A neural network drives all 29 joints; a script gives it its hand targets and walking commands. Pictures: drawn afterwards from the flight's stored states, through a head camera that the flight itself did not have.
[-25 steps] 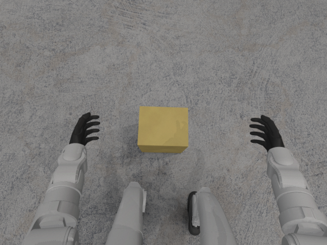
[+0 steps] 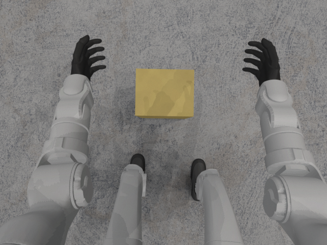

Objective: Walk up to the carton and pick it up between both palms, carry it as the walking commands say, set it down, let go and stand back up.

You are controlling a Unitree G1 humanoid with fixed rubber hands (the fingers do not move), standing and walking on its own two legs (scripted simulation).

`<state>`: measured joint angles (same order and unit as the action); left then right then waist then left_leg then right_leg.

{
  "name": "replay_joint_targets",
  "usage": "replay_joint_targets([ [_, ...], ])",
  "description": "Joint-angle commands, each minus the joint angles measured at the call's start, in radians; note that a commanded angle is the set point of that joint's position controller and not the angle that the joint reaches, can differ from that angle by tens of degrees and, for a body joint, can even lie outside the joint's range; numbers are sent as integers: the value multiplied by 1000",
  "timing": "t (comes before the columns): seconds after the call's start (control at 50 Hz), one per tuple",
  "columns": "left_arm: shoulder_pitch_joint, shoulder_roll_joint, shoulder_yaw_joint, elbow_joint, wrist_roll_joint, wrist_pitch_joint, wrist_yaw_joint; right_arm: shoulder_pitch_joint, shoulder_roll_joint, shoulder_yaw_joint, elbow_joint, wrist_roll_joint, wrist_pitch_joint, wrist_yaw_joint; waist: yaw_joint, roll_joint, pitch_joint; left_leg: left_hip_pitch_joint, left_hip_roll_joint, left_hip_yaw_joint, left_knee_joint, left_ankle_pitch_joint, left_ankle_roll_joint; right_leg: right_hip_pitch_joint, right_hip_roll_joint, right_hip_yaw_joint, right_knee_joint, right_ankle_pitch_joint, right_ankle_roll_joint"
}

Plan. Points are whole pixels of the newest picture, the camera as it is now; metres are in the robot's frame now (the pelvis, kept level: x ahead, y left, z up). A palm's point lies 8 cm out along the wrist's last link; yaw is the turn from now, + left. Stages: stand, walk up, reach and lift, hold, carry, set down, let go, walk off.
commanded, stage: reach and lift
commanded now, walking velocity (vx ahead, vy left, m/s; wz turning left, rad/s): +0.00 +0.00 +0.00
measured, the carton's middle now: (164, 97) +0.47 +0.03 -0.54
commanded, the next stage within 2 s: none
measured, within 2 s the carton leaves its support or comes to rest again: neither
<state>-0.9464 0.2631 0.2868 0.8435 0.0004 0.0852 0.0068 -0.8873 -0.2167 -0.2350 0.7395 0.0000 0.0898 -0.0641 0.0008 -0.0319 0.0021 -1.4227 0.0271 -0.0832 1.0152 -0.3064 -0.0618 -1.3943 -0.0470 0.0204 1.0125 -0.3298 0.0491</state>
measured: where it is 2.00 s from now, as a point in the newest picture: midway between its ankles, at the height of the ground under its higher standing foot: (167, 184)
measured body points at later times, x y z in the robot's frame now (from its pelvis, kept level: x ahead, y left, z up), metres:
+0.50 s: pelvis -0.03 +0.00 -0.08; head +0.31 +0.01 +0.22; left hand +0.46 +0.22 -0.25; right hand +0.47 -0.18 -0.23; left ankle +0.06 +0.15 -0.64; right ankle +0.05 -0.15 -0.64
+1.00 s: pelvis -0.06 +0.00 -0.20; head +0.32 +0.00 +0.02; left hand +0.47 +0.21 -0.41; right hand +0.47 -0.17 -0.39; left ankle +0.06 +0.15 -0.64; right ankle +0.05 -0.15 -0.64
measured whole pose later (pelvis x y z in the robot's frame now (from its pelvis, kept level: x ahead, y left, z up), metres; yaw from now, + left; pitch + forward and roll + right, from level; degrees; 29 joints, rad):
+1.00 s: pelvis -0.06 +0.00 -0.20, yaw -3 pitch +36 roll -1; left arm -1.36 0.41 0.27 1.02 -0.05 0.07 0.08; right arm -1.34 -0.27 -0.11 0.85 0.09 0.12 -0.17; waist 0.00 -0.03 0.45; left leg -1.97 0.03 -0.12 1.85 -0.51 -0.09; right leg -1.95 0.01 0.06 1.84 -0.52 0.05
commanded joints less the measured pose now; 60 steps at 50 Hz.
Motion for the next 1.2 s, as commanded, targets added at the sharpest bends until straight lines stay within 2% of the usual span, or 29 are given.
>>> replay_joint_targets([
  [0.0,-320,106,68,-100,51,-50,-10,-321,-70,-57,-30,20,-29,-7,55,105,-1003,467,-75,126,66,566,17,181,134,-45,13,427,6],
  [0.02,-318,103,74,-100,64,-50,-12,-315,-58,-64,-24,12,-30,-4,59,107,-1008,466,-75,126,71,584,19,173,133,-47,19,442,5],
  [0.04,-291,86,78,-80,69,-49,-17,-295,-60,-79,-13,-4,-30,-3,47,102,-1010,463,-73,124,71,591,20,176,133,-48,20,453,4],
  [0.06,-298,92,85,-96,85,-51,-20,-287,-57,-93,-12,-15,-31,-2,51,122,-1029,486,-74,118,75,618,17,146,136,-56,29,456,4],
  [0.1,-259,73,112,-88,101,-57,-27,-245,-36,-104,6,-34,-37,7,44,107,-1015,465,-68,111,96,649,20,104,136,-50,38,473,0],
  [0.14,-253,55,109,-107,111,-71,-33,-246,-27,-110,-16,-45,-53,12,39,119,-1000,443,-61,97,113,696,24,43,131,-45,53,493,-5],
  [0.16,-261,55,118,-115,111,-75,-36,-255,-33,-110,-33,-58,-59,12,34,103,-1010,426,-59,95,124,700,21,37,130,-48,60,497,-3],
  [0.22,-282,74,126,-108,116,-86,-38,-281,-26,-102,-42,-60,-68,11,41,105,-1044,377,-61,91,182,686,19,-7,127,-49,117,486,2],
  [0.3,-305,94,121,-68,116,-82,-40,-310,-21,-79,-7,-61,-58,4,60,74,-970,194,-62,120,230,455,20,-59,124,-61,195,331,7],
  [0.34,-338,104,111,-54,110,-78,-32,-362,-52,-87,-2,-66,-55,-2,56,74,-930,103,-64,132,269,350,17,-81,123,-59,250,268,2],
  [0.38,-393,136,109,-81,100,-81,-20,-416,-79,-81,-35,-52,-53,-11,61,74,-971,65,-67,139,331,319,13,-86,126,-56,312,249,1],
  [0.46,-528,208,80,-119,53,-61,6,-525,-125,-45,-58,-15,-21,-34,64,59,-1010,0,-70,166,423,136,14,-97,125,-77,417,85,6],
  [0.52,-578,231,61,-66,22,-39,17,-565,-143,-31,-12,10,9,-55,62,89,-996,-47,-71,184,485,55,11,-125,124,-84,477,10,7],
  [0.54,-589,239,57,-30,11,-32,19,-578,-140,-15,15,20,20,-62,68,80,-977,-87,-72,191,501,21,11,-121,122,-83,490,-19,7],
  [0.56,-592,253,60,-26,2,-30,22,-601,-144,-8,-12,33,23,-68,78,80,-1018,-74,-72,193,519,31,13,-105,123,-80,509,-4,7],
  [0.58,-592,254,54,-12,-5,-30,26,-594,-152,-14,0,38,23,-76,75,88,-1016,-90,-73,195,532,32,13,-113,126,-82,527,3,8],
  [0.6,-594,263,58,-1,-15,-31,29,-609,-146,3,-2,44,25,-81,81,70,-1052,-99,-74,198,554,51,14,-84,127,-80,549,26,11],
  [0.64,-589,264,52,28,-32,-35,32,-614,-144,27,12,63,26,-89,101,71,-1068,-127,-76,208,592,75,16,-67,128,-67,585,64,12],
  [0.7,-596,282,43,40,-56,-44,42,-642,-165,41,-10,89,15,-101,102,58,-1126,-137,-74,206,642,102,17,-50,134,-66,637,104,14],
  [0.8,-659,307,4,0,-110,-61,62,-708,-183,91,-30,154,2,-113,118,58,-1214,-96,-67,205,721,165,15,2,133,-61,713,172,11],
  [0.82,-670,316,-1,21,-120,-64,66,-708,-176,101,5,164,1,-111,119,42,-1169,-123,-66,199,734,152,18,-27,131,-63,729,157,11],
  [0.88,-703,322,-25,48,-141,-70,73,-737,-200,101,48,178,-8,-112,102,69,-1131,-102,-59,185,766,148,14,-68,126,-63,762,136,5],
  [0.94,-739,350,-35,73,-157,-77,87,-779,-215,120,69,200,-14,-114,119,59,-1126,-94,-56,182,807,156,14,-62,122,-61,800,133,7],
  [0.98,-768,355,-55,76,-178,-78,89,-803,-232,133,82,216,-15,-116,109,68,-1141,-66,-52,182,833,146,13,-45,117,-63,820,114,5],
  [1.0,-781,362,-58,99,-179,-76,91,-822,-236,142,96,225,-13,-114,120,73,-1119,-79,-49,182,842,137,13,-56,114,-63,831,108,5],
  [1.04,-822,376,-68,80,-199,-76,95,-872,-253,149,68,240,-13,-119,117,73,-1156,-61,-46,185,868,138,13,-20,112,-59,849,109,4],
  [1.06,-832,372,-78,102,-206,-77,95,-886,-253,162,104,247,-12,-117,120,71,-1118,-81,-45,182,878,132,13,-29,111,-59,872,106,4],
  [1.1,-860,390,-76,99,-205,-89,99,-914,-254,160,79,252,-22,-115,125,65,-1075,-98,-44,179,903,155,18,-69,106,-55,893,116,8],
  [1.18,-880,380,-93,228,-203,-91,88,-930,-261,172,206,262,-21,-93,132,71,-815,-215,-30,171,913,18,18,-234,93,-53,909,-30,6],
])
